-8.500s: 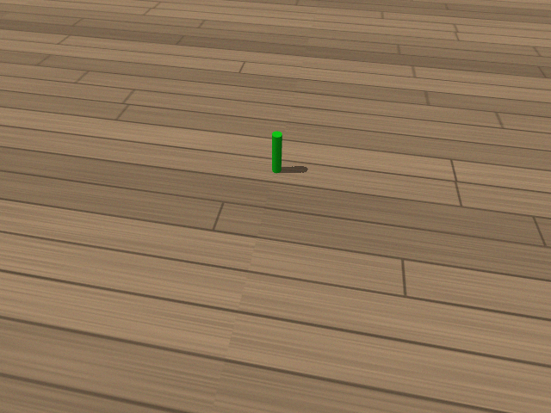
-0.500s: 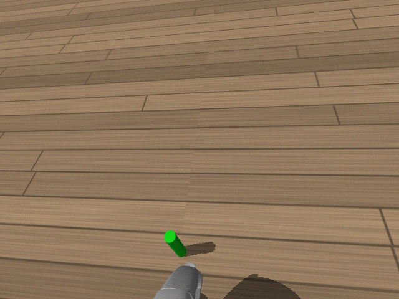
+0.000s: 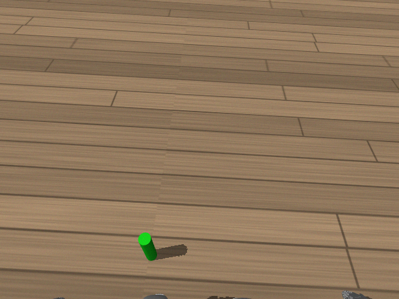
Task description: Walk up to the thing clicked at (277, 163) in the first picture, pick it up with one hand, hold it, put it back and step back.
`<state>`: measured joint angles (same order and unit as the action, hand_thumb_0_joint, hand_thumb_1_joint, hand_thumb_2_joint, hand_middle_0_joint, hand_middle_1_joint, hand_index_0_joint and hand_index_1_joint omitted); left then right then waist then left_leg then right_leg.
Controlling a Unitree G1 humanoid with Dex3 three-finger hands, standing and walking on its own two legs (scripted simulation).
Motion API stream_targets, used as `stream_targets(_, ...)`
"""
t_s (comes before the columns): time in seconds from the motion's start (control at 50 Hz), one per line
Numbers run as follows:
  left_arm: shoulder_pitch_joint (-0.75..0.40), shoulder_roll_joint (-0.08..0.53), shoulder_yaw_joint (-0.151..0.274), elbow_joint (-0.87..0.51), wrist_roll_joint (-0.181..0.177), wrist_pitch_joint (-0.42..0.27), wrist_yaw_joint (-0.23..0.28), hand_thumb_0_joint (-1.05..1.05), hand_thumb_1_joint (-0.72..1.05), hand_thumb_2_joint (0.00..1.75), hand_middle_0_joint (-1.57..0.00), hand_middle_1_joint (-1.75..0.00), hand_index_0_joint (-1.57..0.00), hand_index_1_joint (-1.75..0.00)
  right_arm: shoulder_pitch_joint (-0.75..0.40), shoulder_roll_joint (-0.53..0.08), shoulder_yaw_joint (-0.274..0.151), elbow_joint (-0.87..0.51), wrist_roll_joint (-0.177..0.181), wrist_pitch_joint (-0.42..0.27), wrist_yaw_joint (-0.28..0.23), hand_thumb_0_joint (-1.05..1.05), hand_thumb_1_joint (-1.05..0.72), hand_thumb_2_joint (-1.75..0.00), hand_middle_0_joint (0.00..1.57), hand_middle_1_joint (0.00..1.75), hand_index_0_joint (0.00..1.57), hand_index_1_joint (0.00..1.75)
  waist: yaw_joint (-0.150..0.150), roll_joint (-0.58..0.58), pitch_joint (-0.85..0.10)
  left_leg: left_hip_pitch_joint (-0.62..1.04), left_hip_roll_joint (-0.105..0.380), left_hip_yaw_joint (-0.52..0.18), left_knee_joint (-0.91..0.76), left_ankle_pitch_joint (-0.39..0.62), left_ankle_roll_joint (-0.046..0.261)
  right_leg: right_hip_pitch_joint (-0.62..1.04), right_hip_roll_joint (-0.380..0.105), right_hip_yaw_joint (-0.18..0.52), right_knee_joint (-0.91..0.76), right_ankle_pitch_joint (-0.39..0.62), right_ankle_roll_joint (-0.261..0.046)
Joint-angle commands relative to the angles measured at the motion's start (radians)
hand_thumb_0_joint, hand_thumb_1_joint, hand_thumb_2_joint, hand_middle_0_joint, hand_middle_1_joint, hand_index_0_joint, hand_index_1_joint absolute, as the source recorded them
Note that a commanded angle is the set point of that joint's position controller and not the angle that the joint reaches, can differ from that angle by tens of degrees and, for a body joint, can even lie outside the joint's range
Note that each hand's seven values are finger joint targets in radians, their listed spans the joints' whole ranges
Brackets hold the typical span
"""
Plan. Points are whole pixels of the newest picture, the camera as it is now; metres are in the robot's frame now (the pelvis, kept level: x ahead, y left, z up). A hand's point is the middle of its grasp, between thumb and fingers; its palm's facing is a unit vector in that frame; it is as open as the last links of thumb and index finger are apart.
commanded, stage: walk up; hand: left
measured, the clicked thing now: (148, 247) +0.39 +0.21 -0.63
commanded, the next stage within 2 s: stand in 0.88 s
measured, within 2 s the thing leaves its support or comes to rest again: neither
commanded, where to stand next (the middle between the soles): +0.05 +0.01 m, yaw -1 degrees
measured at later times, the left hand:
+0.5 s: hand out of the picture +0.08 +0.24 -0.13, palm faces +0.01 -0.95 -0.32, open 7.4 cm
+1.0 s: hand out of the picture +0.10 +0.25 -0.13, palm faces +0.03 -0.94 -0.33, open 7.4 cm
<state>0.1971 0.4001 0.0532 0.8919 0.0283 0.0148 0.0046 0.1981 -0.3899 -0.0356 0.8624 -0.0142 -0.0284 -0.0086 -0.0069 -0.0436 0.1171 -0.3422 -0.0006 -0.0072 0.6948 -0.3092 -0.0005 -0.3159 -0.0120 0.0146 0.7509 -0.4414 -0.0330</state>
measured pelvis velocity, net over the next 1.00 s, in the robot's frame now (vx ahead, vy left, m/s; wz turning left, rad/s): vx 0.02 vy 0.00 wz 0.03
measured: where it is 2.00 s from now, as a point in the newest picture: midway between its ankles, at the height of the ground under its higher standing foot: outside the picture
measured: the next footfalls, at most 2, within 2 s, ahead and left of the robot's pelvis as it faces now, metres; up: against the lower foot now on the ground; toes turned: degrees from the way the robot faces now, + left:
none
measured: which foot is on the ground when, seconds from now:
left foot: down 0.00-1.00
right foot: down 0.00-1.00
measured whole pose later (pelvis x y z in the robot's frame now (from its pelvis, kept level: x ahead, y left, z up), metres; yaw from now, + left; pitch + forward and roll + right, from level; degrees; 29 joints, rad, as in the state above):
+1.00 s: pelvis +0.02 +0.00 +0.03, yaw +2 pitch -3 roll +0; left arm 0.08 0.36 0.01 1.11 0.00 -0.01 -0.01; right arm 0.08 -0.36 0.01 1.07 0.00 -0.03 0.00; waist 0.01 0.00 0.06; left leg -0.13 0.00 -0.05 0.41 -0.23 0.00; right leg -0.11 0.00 -0.03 0.38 -0.22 0.00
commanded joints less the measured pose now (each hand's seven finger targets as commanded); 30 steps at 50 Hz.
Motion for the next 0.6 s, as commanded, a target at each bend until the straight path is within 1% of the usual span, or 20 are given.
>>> stream_targets(0.0, 0.094, 0.194, 0.067, -0.035, 0.004, -0.031, 0.008, 0.00, 0.90, 0.90, -0.20, -0.30, -0.20, -0.30, -0.048, -0.207, -0.047, -0.065, 0.021, -0.013, -0.029, 0.00, -0.90, -0.90, 0.20, 0.30, 0.20, 0.30, 0.054, 0.147, -0.172, -0.016, 0.159, -0.175, -0.038, 0.411, 0.097, 0.178, -0.068, 0.086, -0.266, 0.300, -0.042)
stream_targets(0.02, 0.071, 0.250, 0.074, -0.042, 0.008, -0.041, 0.007, 0.00, 0.90, 0.90, -0.20, -0.30, -0.20, -0.30, -0.043, -0.176, -0.040, -0.068, 0.031, -0.009, -0.027, 0.00, -0.90, -0.90, 0.20, 0.30, 0.20, 0.30, 0.039, 0.023, -0.175, -0.075, 0.049, -0.087, 0.078, 0.255, 0.042, 0.195, -0.178, 0.268, -0.308, 0.386, -0.104)
stream_targets(0.04, -0.001, 0.265, 0.068, -0.052, -0.006, -0.040, 0.000, 0.00, 0.90, 0.90, -0.20, -0.30, -0.20, -0.30, -0.047, -0.167, -0.038, -0.051, 0.027, -0.002, -0.033, 0.00, -0.90, -0.90, 0.20, 0.30, 0.20, 0.30, 0.015, -0.033, -0.159, -0.024, -0.021, -0.023, 0.098, -0.057, 0.024, 0.079, -0.283, 0.348, -0.327, 0.373, -0.189)
stream_targets(0.06, -0.080, 0.256, 0.061, -0.076, -0.005, -0.038, -0.006, 0.00, 0.90, 0.90, -0.20, -0.30, -0.20, -0.30, -0.002, -0.184, -0.047, -0.017, 0.022, -0.001, -0.033, 0.00, -0.90, -0.90, 0.20, 0.30, 0.20, 0.30, -0.015, -0.058, -0.150, 0.079, -0.007, -0.021, 0.132, -0.182, 0.024, -0.022, -0.317, 0.365, -0.322, 0.339, -0.221)
stream_targets(0.08, -0.109, 0.232, 0.054, -0.081, -0.007, -0.034, -0.008, 0.00, 0.90, 0.90, -0.20, -0.30, -0.20, -0.30, 0.023, -0.199, -0.050, 0.001, 0.019, -0.005, -0.029, 0.00, -0.90, -0.90, 0.20, 0.30, 0.20, 0.30, -0.034, -0.044, -0.126, 0.120, -0.002, -0.035, 0.093, -0.179, 0.032, -0.083, -0.289, 0.317, -0.316, 0.299, -0.196)
stream_targets(0.1, -0.125, 0.220, 0.047, -0.080, -0.006, -0.030, -0.008, 0.00, 0.90, 0.90, -0.20, -0.30, -0.20, -0.30, 0.022, -0.205, -0.051, 0.010, 0.020, -0.009, -0.023, 0.00, -0.90, -0.90, 0.20, 0.30, 0.20, 0.30, -0.043, -0.035, -0.105, 0.109, -0.004, -0.026, 0.020, -0.107, 0.043, -0.072, -0.234, 0.232, -0.311, 0.269, -0.151)
stream_targets(0.12, -0.131, 0.221, 0.050, -0.081, -0.005, -0.024, -0.008, 0.00, 0.90, 0.90, -0.20, -0.30, -0.20, -0.30, 0.026, -0.207, -0.047, 0.021, 0.021, -0.013, -0.023, 0.00, -0.90, -0.90, 0.20, 0.30, 0.20, 0.30, -0.035, -0.063, -0.089, 0.089, 0.009, -0.038, -0.034, 0.043, 0.050, -0.040, -0.187, 0.177, -0.284, 0.307, -0.115)
stream_targets(0.14, -0.114, 0.203, 0.042, -0.070, -0.007, -0.030, -0.007, 0.00, 0.90, 0.90, -0.20, -0.30, -0.20, -0.30, 0.019, -0.194, -0.040, 0.026, 0.020, -0.019, -0.020, 0.00, -0.90, -0.90, 0.20, 0.30, 0.20, 0.30, -0.024, -0.055, -0.124, 0.124, 0.039, -0.072, -0.093, 0.122, 0.059, -0.015, -0.161, 0.155, -0.258, 0.306, -0.087)
stream_targets(0.18, -0.081, 0.182, 0.030, -0.054, -0.009, -0.041, -0.015, 0.00, 0.90, 0.90, -0.20, -0.30, -0.20, -0.30, 0.006, -0.205, -0.035, 0.020, 0.005, -0.035, -0.014, 0.00, -0.90, -0.90, 0.20, 0.30, 0.20, 0.30, -0.003, -0.033, -0.182, 0.175, 0.097, -0.173, -0.179, 0.122, 0.089, -0.001, -0.126, 0.143, -0.215, 0.266, -0.060)
stream_targets(0.2, -0.061, 0.185, 0.031, -0.044, -0.009, -0.042, -0.021, 0.00, 0.90, 0.90, -0.20, -0.30, -0.20, -0.30, -0.001, -0.235, -0.036, 0.021, -0.002, -0.045, -0.012, 0.00, -0.90, -0.90, 0.20, 0.30, 0.20, 0.30, 0.011, -0.025, -0.179, 0.152, 0.127, -0.243, -0.199, 0.041, 0.116, -0.014, -0.085, 0.125, -0.195, 0.175, -0.045)
stream_targets(0.22, -0.061, 0.180, 0.034, -0.022, -0.011, -0.041, -0.020, 0.00, 0.90, 0.90, -0.20, -0.30, -0.20, -0.30, -0.016, -0.247, -0.037, 0.034, 0.003, -0.042, -0.007, 0.00, -0.90, -0.90, 0.20, 0.30, 0.20, 0.30, 0.023, -0.006, -0.152, 0.073, 0.144, -0.259, -0.202, -0.035, 0.127, 0.041, -0.066, 0.106, -0.218, 0.066, -0.042)
stream_targets(0.26, -0.072, 0.204, 0.038, -0.004, -0.005, -0.049, -0.019, 0.00, 0.90, 0.90, -0.20, -0.30, -0.20, -0.30, -0.040, -0.220, -0.028, 0.045, 0.003, -0.030, 0.002, 0.00, -0.90, -0.90, 0.20, 0.30, 0.20, 0.30, 0.023, -0.038, -0.108, -0.016, 0.063, -0.132, -0.174, -0.105, 0.083, 0.108, -0.113, 0.184, -0.347, -0.044, -0.071)
stream_targets(0.3, -0.088, 0.235, 0.045, -0.001, -0.011, -0.052, -0.019, 0.00, 0.90, 0.90, -0.20, -0.30, -0.20, -0.30, -0.016, -0.193, -0.016, 0.064, -0.003, -0.026, 0.003, 0.00, -0.90, -0.90, 0.20, 0.30, 0.20, 0.30, 0.014, -0.067, -0.079, -0.005, -0.005, -0.036, -0.104, -0.097, 0.042, 0.073, -0.211, 0.291, -0.440, -0.115, -0.116)
stream_targets(0.32, -0.099, 0.233, 0.043, -0.002, -0.011, -0.050, -0.019, 0.00, 0.90, 0.90, -0.20, -0.30, -0.20, -0.30, -0.010, -0.200, -0.017, 0.075, -0.003, -0.028, 0.003, 0.00, -0.90, -0.90, 0.20, 0.30, 0.20, 0.30, 0.007, -0.042, -0.065, 0.024, -0.004, -0.027, -0.122, -0.098, 0.038, 0.046, -0.225, 0.285, -0.454, -0.120, -0.124)
stream_targets(0.34, -0.118, 0.223, 0.039, 0.002, -0.013, -0.047, -0.019, 0.00, 0.90, 0.90, -0.20, -0.30, -0.20, -0.30, 0.001, -0.198, -0.017, 0.087, -0.005, -0.031, 0.004, 0.00, -0.90, -0.90, 0.20, 0.30, 0.20, 0.30, -0.001, -0.034, -0.051, 0.070, 0.004, -0.041, -0.157, -0.078, 0.039, -0.001, -0.212, 0.253, -0.452, -0.122, -0.110)
stream_targets(0.38, -0.149, 0.200, 0.032, 0.009, -0.017, -0.043, -0.019, 0.00, 0.90, 0.90, -0.20, -0.30, -0.20, -0.30, 0.001, -0.192, -0.017, 0.099, -0.002, -0.036, 0.006, 0.00, -0.90, -0.90, 0.20, 0.30, 0.20, 0.30, -0.009, -0.020, -0.029, 0.104, 0.028, -0.091, -0.235, -0.002, 0.048, -0.028, -0.149, 0.179, -0.432, -0.077, -0.063)
stream_targets(0.44, -0.141, 0.171, 0.026, 0.026, -0.022, -0.041, -0.024, 0.00, 0.90, 0.90, -0.20, -0.30, -0.20, -0.30, -0.007, -0.219, -0.015, 0.105, -0.006, -0.047, 0.003, 0.00, -0.90, -0.90, 0.20, 0.30, 0.20, 0.30, 0.008, 0.032, -0.042, 0.064, 0.108, -0.216, -0.339, -0.050, 0.076, 0.042, -0.066, 0.094, -0.351, 0.037, -0.027)
stream_targets(0.48, -0.119, 0.171, 0.027, 0.049, -0.023, -0.045, -0.022, 0.00, 0.90, 0.90, -0.20, -0.30, -0.20, -0.30, -0.028, -0.216, -0.011, 0.110, 0.000, -0.048, 0.001, 0.00, -0.90, -0.90, 0.20, 0.30, 0.20, 0.30, 0.026, 0.053, -0.080, 0.052, 0.123, -0.205, -0.333, 0.057, 0.076, 0.143, -0.063, 0.074, -0.346, 0.128, -0.024)
stream_targets(0.52, -0.119, 0.170, 0.024, 0.061, -0.025, -0.048, -0.021, 0.00, 0.90, 0.90, -0.20, -0.30, -0.20, -0.30, -0.034, -0.208, -0.006, 0.115, 0.003, -0.051, -0.002, 0.00, -0.90, -0.90, 0.20, 0.30, 0.20, 0.30, 0.024, 0.068, -0.129, 0.081, 0.110, -0.167, -0.315, 0.184, 0.063, 0.196, -0.080, 0.074, -0.346, 0.251, -0.026)
stream_targets(0.58, -0.132, 0.168, 0.021, 0.076, -0.030, -0.045, -0.019, 0.00, 0.90, 0.90, -0.20, -0.30, -0.20, -0.30, -0.027, -0.204, -0.006, 0.125, 0.005, -0.050, -0.007, 0.00, -0.90, -0.90, 0.20, 0.30, 0.20, 0.30, 0.018, 0.082, -0.165, 0.122, 0.108, -0.143, -0.301, 0.282, 0.055, 0.221, -0.087, 0.064, -0.342, 0.327, -0.028)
